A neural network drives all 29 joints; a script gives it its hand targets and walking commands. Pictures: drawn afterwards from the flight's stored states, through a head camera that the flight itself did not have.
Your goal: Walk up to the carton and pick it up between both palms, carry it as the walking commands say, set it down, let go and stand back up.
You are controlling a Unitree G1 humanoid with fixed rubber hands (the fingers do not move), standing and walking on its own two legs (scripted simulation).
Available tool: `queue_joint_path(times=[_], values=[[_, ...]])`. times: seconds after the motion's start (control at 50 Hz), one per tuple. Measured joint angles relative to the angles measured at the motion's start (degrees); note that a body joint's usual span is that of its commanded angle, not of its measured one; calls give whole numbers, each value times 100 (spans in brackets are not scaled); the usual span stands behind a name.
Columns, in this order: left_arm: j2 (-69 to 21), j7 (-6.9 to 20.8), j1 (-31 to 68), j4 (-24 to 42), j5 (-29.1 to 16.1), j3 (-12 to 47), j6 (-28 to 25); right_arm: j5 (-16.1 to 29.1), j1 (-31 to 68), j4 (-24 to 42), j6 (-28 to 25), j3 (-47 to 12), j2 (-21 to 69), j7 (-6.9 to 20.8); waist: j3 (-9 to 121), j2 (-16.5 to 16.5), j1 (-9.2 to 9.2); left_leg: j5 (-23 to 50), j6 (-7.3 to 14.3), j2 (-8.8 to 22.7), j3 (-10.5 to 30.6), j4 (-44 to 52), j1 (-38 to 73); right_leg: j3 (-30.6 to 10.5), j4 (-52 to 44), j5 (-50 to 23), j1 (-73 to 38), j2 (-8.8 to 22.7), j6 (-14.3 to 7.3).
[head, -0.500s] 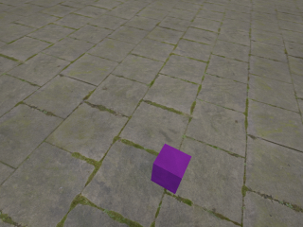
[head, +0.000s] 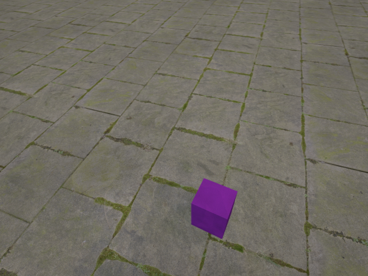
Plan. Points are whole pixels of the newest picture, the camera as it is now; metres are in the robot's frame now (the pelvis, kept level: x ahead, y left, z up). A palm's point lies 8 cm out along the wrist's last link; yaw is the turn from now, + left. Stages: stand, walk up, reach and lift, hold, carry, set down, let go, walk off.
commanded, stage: walk up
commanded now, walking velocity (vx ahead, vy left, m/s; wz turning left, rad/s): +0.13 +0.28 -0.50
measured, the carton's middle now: (213, 208) +0.61 -0.09 -0.66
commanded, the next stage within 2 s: none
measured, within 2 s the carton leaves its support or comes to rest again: neither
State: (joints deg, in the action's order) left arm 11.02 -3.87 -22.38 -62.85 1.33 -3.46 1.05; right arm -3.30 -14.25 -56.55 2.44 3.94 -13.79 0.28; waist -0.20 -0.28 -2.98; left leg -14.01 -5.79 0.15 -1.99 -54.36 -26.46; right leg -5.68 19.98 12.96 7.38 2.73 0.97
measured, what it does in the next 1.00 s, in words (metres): walks ahead, turning right: left foot, then right foot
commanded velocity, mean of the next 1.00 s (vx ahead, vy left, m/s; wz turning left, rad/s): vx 0.19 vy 0.04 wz -0.30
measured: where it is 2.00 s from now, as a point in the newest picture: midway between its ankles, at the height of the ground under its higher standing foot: outside the picture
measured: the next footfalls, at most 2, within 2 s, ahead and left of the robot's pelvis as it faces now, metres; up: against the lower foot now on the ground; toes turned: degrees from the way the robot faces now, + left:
left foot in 0.18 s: +0.10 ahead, +0.22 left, +0.00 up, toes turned +0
right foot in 0.54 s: +0.27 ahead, -0.04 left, +0.00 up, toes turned -22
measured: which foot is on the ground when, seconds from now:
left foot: up 0.00-0.16, down 0.18-0.54, up 0.56-0.92, down 0.94-1.00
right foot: down 0.00-0.16, up 0.18-0.52, down 0.54-0.92, up 0.94-1.00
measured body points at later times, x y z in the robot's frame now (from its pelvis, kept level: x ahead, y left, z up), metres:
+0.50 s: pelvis +0.15 +0.08 -0.02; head +0.19 +0.07 +0.43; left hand +0.39 +0.24 -0.13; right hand +0.01 -0.14 -0.15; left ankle +0.06 +0.22 -0.75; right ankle +0.22 -0.03 -0.73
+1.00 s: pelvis +0.29 +0.09 -0.03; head +0.33 +0.11 +0.41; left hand +0.40 +0.34 -0.19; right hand +0.31 -0.20 -0.14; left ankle +0.41 +0.18 -0.75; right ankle +0.22 -0.03 -0.71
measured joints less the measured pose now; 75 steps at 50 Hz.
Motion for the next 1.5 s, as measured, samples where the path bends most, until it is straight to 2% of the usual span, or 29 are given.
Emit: queue_joint_path(times=[0.06,0.12,0.16,0.18,0.2,0.22,0.26,0.32,0.38,0.48,0.52,0.54,0.58,0.62,0.68,0.78,0.86,0.9,0.94,0.98,1.0,1.04,1.1,1.16,1.3,1.34,1.38,1.44,1.5], values=[[281,4,-102,79,23,-87,-13,26,154,376,24,-8,-162,67,30,-3,-25,-74,-81,103,95,305,-99,-193,-125,-21,42,170,150],[549,151,-130,184,47,-169,-27,119,313,584,-100,-58,-165,157,39,-92,-36,-416,1,211,62,1448,254,-352,-56,135,102,330,229],[660,281,-111,286,83,-167,-39,171,357,650,-265,-92,-161,134,65,-78,4,-411,43,297,-92,2429,775,-453,383,504,283,322,159],[679,328,-96,358,112,-155,-53,169,341,659,-367,-98,-185,98,91,-4,48,-279,95,348,-95,2833,992,-475,904,928,516,251,42],[729,355,9,421,155,-147,-62,166,324,592,-440,-101,-114,55,59,-80,100,120,160,297,-150,2794,973,-489,1663,1270,833,241,-25],[765,374,156,495,176,-144,-67,170,236,523,-470,-124,-14,33,25,-175,121,134,242,267,-237,2666,1001,-419,2436,1381,1148,214,-44],[759,440,465,680,182,-127,-100,169,-79,426,-491,-195,132,25,17,-248,166,-33,355,306,-388,2790,1303,-74,3534,1104,1652,132,-40],[633,595,895,973,172,-93,-136,177,-522,282,-580,-236,245,2,-4,-256,324,-43,392,382,-581,3332,1885,473,4142,278,2149,94,25],[477,679,1302,1206,128,-48,-96,168,-867,136,-652,-236,290,-40,-80,-255,496,-111,389,412,-771,3617,2299,791,3818,-59,2370,40,122],[162,721,1903,1520,54,66,-76,165,-1292,-112,-617,-155,268,-102,-283,-166,703,-512,349,353,-1095,3656,2781,1083,2146,57,2099,-52,73],[54,690,2048,1615,71,112,-140,187,-1433,-215,-581,-124,233,-107,-333,-66,769,-829,300,366,-1162,3382,2837,1271,1522,31,1817,-77,-41],[18,657,2091,1652,96,125,-201,196,-1501,-260,-568,-121,225,-101,-346,-18,784,-1060,288,403,-1163,3031,2759,1361,1285,-154,1670,-82,-197],[-20,560,2123,1670,161,125,-314,232,-1426,-291,-518,-156,257,-88,-452,80,807,-1324,341,518,-903,1553,2156,1426,1578,-74,1698,-86,-511],[9,489,1954,1615,137,141,-368,260,-1210,-177,-469,-177,304,-84,-523,77,765,-1422,367,423,-497,12,1377,1409,1539,107,1525,-51,-565],[33,408,1516,1406,66,132,-407,226,-775,72,-431,-121,307,-54,-557,87,567,-1008,326,443,-300,-720,532,1318,1017,13,1067,-40,-459],[-29,322,861,1076,-6,143,-411,208,42,487,-196,-47,115,-65,-567,114,176,-252,174,467,-167,-312,-365,1077,425,-143,583,19,-336],[-24,329,547,894,29,83,-179,241,575,731,-77,-106,5,-106,-537,74,46,37,264,401,-165,813,-325,960,450,-9,406,5,-191],[33,349,456,842,48,31,-46,262,664,792,-69,-126,-12,-183,-491,35,24,249,300,401,-200,1451,-17,927,756,225,413,-63,-122],[91,348,372,830,75,0,57,263,579,855,-132,-110,-111,-269,-392,128,69,798,375,570,-236,2018,365,948,1459,769,611,-226,-80],[259,324,574,851,54,-83,188,275,496,839,-168,-75,-83,-330,-481,-31,134,80,413,591,-227,1637,228,614,2942,1913,1175,-351,34],[349,307,706,898,33,-117,261,273,464,824,-144,-88,-55,-338,-563,-122,150,1,486,592,-225,1501,170,471,3688,2175,1463,-419,95],[493,326,918,1008,31,-158,365,274,401,813,-51,-124,-26,-340,-648,-220,201,167,602,630,-223,1570,176,361,4797,2059,1929,-505,190],[617,437,1114,1136,61,-206,458,280,326,831,32,-105,-20,-341,-655,-223,276,440,562,728,-210,1935,283,393,5503,1574,2246,-487,277],[652,527,1162,1191,33,-157,507,242,267,845,30,-42,-50,-318,-574,-145,295,698,500,829,-236,2337,418,468,5080,1246,2084,-365,270],[467,592,778,1075,-70,124,418,130,149,730,155,139,-214,-216,-159,172,232,1089,285,928,-348,2921,586,882,1824,1108,488,-249,-50],[438,516,591,977,-62,151,283,186,148,718,180,158,-228,-157,-98,114,147,418,315,825,-362,2440,316,873,999,906,126,-184,-113],[234,469,429,781,-12,209,186,223,108,643,239,113,-253,-120,-63,274,55,-346,358,642,-26,1862,120,911,982,771,137,-235,-204],[11,382,173,630,1,294,33,230,82,555,196,15,-143,-31,-5,255,-14,-211,464,251,185,1156,91,843,525,433,-15,-195,-285],[-169,298,121,551,-37,354,-141,224,14,406,110,-60,-25,-37,-13,257,-2,-194,507,73,179,1058,375,814,154,213,-144,-227,-349]])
